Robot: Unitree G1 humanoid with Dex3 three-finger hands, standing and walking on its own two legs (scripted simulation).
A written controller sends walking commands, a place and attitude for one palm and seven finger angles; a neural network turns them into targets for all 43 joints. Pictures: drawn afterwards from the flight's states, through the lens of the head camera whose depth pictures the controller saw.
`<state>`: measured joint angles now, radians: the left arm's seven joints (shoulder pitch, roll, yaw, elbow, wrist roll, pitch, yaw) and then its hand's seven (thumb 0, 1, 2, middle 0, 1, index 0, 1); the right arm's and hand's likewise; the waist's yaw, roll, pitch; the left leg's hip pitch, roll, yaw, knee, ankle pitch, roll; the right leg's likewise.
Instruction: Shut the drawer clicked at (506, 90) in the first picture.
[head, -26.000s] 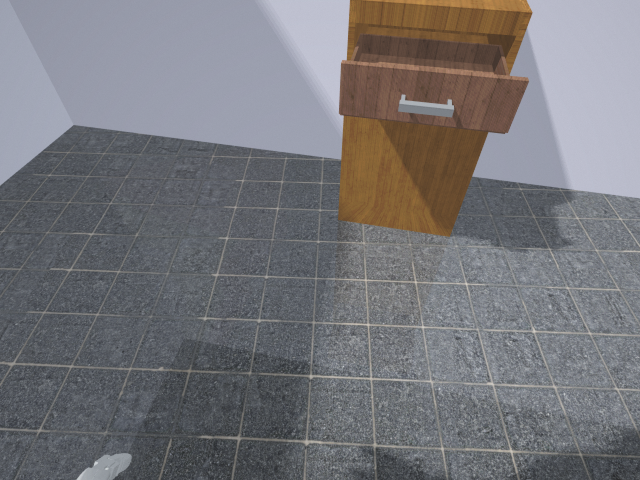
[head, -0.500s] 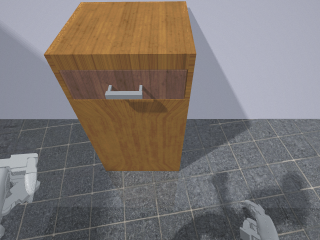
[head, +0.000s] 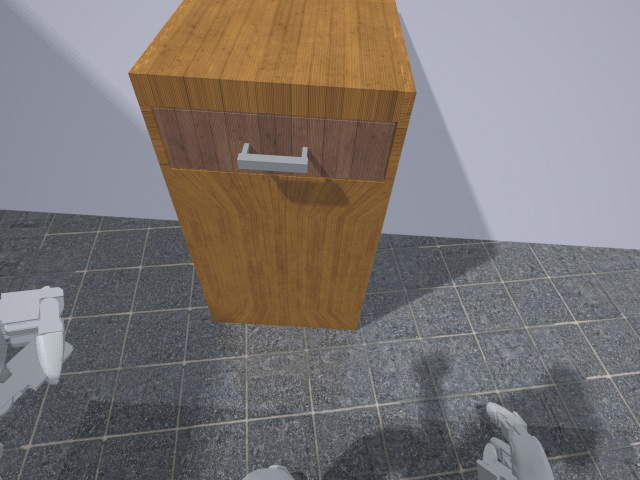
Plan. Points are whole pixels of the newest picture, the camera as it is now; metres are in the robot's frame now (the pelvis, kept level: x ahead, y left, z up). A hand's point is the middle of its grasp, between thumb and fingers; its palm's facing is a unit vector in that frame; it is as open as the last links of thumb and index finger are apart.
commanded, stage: step back with the hand held close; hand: left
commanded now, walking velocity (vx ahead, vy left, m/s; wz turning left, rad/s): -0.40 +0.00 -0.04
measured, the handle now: (274, 156) +0.67 +0.13 +0.00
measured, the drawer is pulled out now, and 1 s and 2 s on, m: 0.00 0.00 0.00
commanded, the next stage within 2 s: stop stepping back and stand still in 0.44 s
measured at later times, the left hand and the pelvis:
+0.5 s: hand (43, 433) +0.12 +0.21 +0.18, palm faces +0.21 -0.85 -0.49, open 3.3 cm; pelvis -0.09 -0.01 -0.01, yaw -2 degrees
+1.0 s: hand out of the picture +0.02 +0.23 +0.19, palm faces +0.30 -0.82 -0.49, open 3.3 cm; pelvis -0.16 +0.01 +0.01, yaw -1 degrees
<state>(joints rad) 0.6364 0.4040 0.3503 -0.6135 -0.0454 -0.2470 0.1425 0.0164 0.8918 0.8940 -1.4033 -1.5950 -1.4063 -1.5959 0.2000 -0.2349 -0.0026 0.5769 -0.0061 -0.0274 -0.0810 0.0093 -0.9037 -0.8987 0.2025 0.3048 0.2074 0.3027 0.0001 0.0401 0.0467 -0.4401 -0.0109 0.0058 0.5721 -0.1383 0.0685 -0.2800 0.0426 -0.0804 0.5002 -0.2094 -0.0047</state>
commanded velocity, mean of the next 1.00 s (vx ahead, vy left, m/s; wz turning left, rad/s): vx -0.12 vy -0.01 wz -0.02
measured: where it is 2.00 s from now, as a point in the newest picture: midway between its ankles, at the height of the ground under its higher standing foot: outside the picture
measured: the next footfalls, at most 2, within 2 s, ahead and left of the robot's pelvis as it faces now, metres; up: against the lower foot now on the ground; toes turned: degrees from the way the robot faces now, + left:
right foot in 0.30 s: -0.09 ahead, -0.07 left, +0.00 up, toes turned +5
left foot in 0.70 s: -0.02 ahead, +0.11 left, +0.00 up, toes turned -1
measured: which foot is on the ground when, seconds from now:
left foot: down 0.00-0.52, up 0.54-0.68, down 0.70-0.94, up 0.96-1.00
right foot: down 0.00-0.04, up 0.06-0.28, down 0.30-1.00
